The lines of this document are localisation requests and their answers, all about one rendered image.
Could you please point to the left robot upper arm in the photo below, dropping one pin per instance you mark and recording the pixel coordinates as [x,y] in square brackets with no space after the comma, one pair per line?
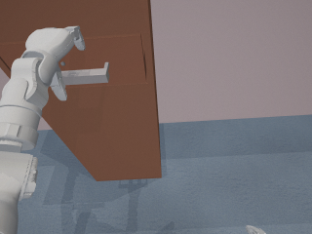
[18,175]

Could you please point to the left robot hand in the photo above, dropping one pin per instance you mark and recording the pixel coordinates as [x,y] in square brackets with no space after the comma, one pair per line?
[57,42]

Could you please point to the handle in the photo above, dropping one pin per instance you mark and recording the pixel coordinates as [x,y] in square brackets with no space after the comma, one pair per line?
[86,76]

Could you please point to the drawer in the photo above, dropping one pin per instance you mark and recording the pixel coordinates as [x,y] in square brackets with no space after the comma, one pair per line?
[124,52]

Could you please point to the left robot forearm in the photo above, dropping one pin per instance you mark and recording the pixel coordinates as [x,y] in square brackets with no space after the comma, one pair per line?
[23,99]

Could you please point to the cabinet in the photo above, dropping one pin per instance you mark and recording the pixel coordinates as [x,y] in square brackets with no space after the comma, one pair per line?
[112,129]

